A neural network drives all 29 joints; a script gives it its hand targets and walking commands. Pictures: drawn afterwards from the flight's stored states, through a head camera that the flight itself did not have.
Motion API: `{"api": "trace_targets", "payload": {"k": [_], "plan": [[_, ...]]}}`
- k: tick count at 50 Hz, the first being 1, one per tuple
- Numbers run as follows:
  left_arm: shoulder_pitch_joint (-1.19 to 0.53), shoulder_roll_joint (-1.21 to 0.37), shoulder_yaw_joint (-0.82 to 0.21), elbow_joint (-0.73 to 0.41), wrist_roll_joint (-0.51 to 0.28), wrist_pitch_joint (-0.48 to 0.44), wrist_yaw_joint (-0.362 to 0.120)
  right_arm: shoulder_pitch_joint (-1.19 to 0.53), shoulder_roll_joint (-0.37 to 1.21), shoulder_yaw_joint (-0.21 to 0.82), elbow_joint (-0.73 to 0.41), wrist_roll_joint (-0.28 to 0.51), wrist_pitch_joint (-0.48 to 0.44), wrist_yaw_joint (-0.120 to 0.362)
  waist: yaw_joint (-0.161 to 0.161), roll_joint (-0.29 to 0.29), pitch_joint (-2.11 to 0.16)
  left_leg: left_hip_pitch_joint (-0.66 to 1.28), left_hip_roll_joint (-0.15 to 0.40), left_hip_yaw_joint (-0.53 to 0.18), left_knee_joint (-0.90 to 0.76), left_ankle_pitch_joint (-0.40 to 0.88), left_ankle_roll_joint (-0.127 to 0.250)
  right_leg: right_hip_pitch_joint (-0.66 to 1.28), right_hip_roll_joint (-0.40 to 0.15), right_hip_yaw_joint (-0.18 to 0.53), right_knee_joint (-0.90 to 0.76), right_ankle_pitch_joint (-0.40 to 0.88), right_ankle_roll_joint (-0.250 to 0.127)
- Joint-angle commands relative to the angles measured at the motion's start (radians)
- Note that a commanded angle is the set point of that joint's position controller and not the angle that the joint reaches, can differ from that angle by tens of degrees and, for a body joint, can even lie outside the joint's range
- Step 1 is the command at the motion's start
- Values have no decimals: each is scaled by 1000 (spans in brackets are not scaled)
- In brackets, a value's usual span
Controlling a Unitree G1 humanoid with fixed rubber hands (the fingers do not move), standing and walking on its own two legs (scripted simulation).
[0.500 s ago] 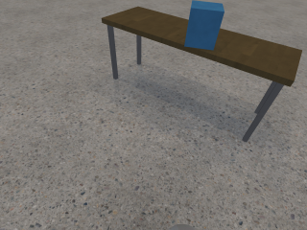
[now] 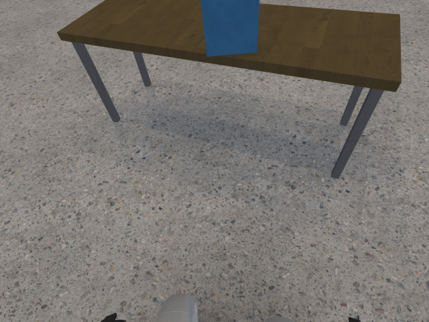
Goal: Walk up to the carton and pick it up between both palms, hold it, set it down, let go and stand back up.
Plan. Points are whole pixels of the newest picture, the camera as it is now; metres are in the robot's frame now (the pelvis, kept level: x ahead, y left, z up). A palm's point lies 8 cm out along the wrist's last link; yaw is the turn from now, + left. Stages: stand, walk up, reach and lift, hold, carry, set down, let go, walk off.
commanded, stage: walk up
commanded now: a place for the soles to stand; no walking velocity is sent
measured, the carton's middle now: (229, 12) +1.20 -0.02 +0.01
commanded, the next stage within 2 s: none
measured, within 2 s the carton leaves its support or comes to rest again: neither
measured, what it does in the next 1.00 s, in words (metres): walks ahead, turning right: left foot, then right foot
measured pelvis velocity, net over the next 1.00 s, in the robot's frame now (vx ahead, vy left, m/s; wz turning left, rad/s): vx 0.44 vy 0.09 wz -0.35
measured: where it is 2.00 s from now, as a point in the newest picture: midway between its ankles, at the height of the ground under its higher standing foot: (208, 199)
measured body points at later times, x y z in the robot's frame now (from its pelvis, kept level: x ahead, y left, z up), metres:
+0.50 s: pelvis +0.24 +0.09 +0.01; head +0.26 +0.09 +0.46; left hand +0.39 +0.33 -0.11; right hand +0.23 -0.17 -0.12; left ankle +0.26 +0.19 -0.72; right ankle +0.29 -0.04 -0.66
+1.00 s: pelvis +0.44 +0.09 +0.00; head +0.44 +0.06 +0.45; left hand +0.59 +0.31 -0.10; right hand +0.42 -0.19 -0.13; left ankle +0.59 +0.22 -0.68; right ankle +0.41 -0.05 -0.72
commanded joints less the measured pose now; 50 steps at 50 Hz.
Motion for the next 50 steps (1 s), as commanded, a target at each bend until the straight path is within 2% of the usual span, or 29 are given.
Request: {"api": "trace_targets", "payload": {"k": [1,4,7,9,10,11,12,13,14,15,16,17,19,20,21,24,27,29,30,32,33,34,35,36,37,39,41,46,50], "plan": [[24,234,81,-71,14,-61,8,50,-55,-19,-101,4,-19,12,8,-199,5,-79,37,-29,-210,62,-36,-77,-248,323,-405,66,-222],[30,238,85,-74,21,-69,2,-1,-31,-14,-128,2,-36,16,14,-199,-21,-27,29,-2,-442,193,-26,-38,-225,269,-344,178,-204],[80,237,92,-73,18,-66,-5,-23,-43,-32,-141,-13,-51,14,22,-163,-91,123,-28,57,-531,258,-5,-35,-213,257,-272,185,-168],[79,229,91,-76,17,-53,-8,40,-57,-48,-142,-18,-60,6,-21,-125,-80,293,-53,66,-576,278,16,-135,-198,247,-197,99,-129],[81,209,82,-81,25,-48,-9,125,-82,-60,-131,-23,-66,-4,-71,-99,-99,414,-70,57,-584,221,30,-183,-174,236,-77,117,-101],[135,149,61,-88,32,-44,-14,245,-141,-80,-103,-31,-74,-18,-111,39,-198,586,6,-75,-646,84,61,-258,-86,157,200,57,-50],[239,59,34,-108,24,-39,-22,298,-234,-96,-107,-42,-76,-33,-105,237,-288,672,276,-469,-804,-216,138,-360,26,71,544,-215,17],[253,122,53,-117,10,-16,-14,215,-296,-113,-128,-20,-57,-48,-79,213,-244,625,405,-750,-994,-442,252,-466,36,71,677,-271,41],[193,190,69,-116,20,2,-8,145,-263,-107,-132,1,-44,-54,-78,134,-161,529,393,-742,-1032,-528,284,-494,-35,109,731,-207,40],[131,207,77,-124,25,4,-8,142,-217,-88,-126,13,-44,-52,-86,82,-73,458,352,-627,-1016,-395,243,-498,-56,116,745,-135,34],[103,189,78,-123,19,0,-10,133,-190,-78,-122,3,-45,-53,-85,56,-26,408,308,-445,-966,-176,225,-489,-66,115,732,-102,33],[109,165,74,-118,14,-4,-13,110,-170,-68,-117,-4,-47,-53,-75,78,-26,369,271,-312,-930,-10,209,-452,-81,103,685,-87,35],[125,132,71,-120,3,-5,-24,88,-134,-53,-88,-10,-52,-50,-52,62,-37,329,247,-165,-898,176,229,-386,-90,96,615,-95,46],[111,125,69,-123,5,-3,-27,80,-124,-47,-79,-9,-56,-49,-44,45,-36,321,253,-145,-898,222,237,-384,-89,98,588,-78,50],[102,122,74,-131,8,-2,-32,76,-120,-44,-70,-3,-63,-49,-36,5,-25,282,257,-107,-933,159,236,-355,-110,102,511,-33,47],[50,100,72,-147,4,-3,-49,51,-134,-43,-48,-5,-67,-54,-35,28,2,280,250,-31,-966,86,235,-342,-121,62,281,52,43],[-8,86,75,-166,2,-11,-55,73,-150,-45,-29,-5,-59,-52,-44,30,-12,259,214,62,-929,150,203,-222,-92,2,116,112,24],[-29,90,83,-178,5,-15,-51,98,-161,-47,-13,0,-47,-50,-49,7,-21,267,224,75,-898,155,198,-162,-70,-30,74,120,5],[-21,97,88,-183,5,-19,-45,101,-161,-45,-9,2,-37,-48,-38,-11,-18,263,225,91,-860,158,192,-126,-60,-35,43,116,-6],[114,132,105,-157,12,-29,-26,96,-146,-30,-11,7,-20,-44,37,-93,-64,187,178,163,-654,206,150,96,-7,-47,-35,132,-31],[229,181,122,-131,19,-32,-10,136,-103,-10,-11,5,-14,-42,90,-196,-147,125,111,220,-407,245,109,261,-16,27,-55,76,-60],[334,267,137,-124,45,-33,9,176,-60,15,-36,-10,-10,-35,134,-351,-247,-36,28,233,-67,25,50,410,-288,464,-143,-169,-155],[322,341,159,-147,30,-16,28,178,-146,-19,-77,2,8,-26,137,-354,-224,-183,-91,127,55,-229,6,384,-464,912,-382,-393,-287],[271,322,152,-143,7,-6,43,69,-207,-45,-86,-16,37,-24,133,-196,-170,-201,-27,11,158,-197,3,272,-467,915,-439,-563,-292],[209,300,134,-151,-4,-2,51,51,-193,-50,-97,-13,45,-19,104,-176,-89,-223,-18,-13,189,-129,-5,205,-433,779,-447,-493,-251],[100,270,116,-171,14,-9,54,94,-136,-39,-72,-16,41,-14,53,-187,-37,-190,17,-14,136,-72,-19,76,-384,557,-397,-269,-223],[29,231,93,-159,20,-28,37,172,-130,-46,-46,-12,33,-4,12,-215,-59,-80,20,-41,45,-36,-34,-26,-302,406,-387,-188,-200],[25,241,94,-125,25,-54,24,107,-77,-43,-72,-2,29,20,17,-261,-28,-88,46,-28,-224,33,-48,-68,-278,303,-367,-155,-214],[27,261,107,-117,27,-50,17,90,-62,-56,-87,-5,9,28,18,-262,-53,71,16,20,-433,105,-15,-135,-255,246,-304,-224,-167]]}}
